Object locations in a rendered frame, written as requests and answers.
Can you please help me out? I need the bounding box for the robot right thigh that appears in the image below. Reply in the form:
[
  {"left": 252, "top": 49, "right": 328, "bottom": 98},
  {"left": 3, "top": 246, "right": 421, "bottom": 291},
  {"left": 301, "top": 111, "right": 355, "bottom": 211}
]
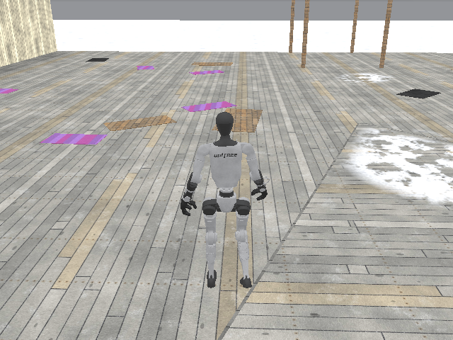
[{"left": 235, "top": 197, "right": 251, "bottom": 242}]

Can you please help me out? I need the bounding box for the right robot foot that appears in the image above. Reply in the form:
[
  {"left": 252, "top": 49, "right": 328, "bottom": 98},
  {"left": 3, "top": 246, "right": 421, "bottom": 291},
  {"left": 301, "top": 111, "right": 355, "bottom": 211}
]
[{"left": 240, "top": 276, "right": 252, "bottom": 288}]

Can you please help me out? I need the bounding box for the left robot forearm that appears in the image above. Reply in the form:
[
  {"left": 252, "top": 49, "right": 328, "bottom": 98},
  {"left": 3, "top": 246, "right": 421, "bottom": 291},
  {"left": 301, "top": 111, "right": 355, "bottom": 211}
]
[{"left": 183, "top": 172, "right": 197, "bottom": 202}]

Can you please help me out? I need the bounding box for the right robot forearm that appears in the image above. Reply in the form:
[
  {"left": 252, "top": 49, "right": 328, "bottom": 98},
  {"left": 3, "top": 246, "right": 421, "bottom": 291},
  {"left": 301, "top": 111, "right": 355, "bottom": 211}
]
[{"left": 254, "top": 170, "right": 266, "bottom": 192}]

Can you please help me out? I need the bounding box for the left robot upper arm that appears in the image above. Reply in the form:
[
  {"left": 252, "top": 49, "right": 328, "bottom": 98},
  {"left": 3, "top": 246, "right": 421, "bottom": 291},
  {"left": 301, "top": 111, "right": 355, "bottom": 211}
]
[{"left": 190, "top": 143, "right": 211, "bottom": 183}]

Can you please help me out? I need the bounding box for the right robot hand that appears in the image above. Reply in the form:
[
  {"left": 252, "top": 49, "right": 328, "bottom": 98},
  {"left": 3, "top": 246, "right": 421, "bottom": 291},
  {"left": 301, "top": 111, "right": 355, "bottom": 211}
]
[{"left": 251, "top": 189, "right": 268, "bottom": 200}]

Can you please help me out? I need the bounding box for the right robot upper arm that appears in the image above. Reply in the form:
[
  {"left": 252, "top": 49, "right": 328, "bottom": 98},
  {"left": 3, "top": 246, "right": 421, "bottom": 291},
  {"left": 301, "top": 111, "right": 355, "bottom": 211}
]
[{"left": 240, "top": 142, "right": 261, "bottom": 181}]

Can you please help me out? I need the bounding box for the left robot hand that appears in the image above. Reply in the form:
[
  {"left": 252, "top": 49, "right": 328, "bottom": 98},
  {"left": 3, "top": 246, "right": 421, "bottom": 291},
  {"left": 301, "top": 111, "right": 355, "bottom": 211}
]
[{"left": 180, "top": 199, "right": 197, "bottom": 216}]

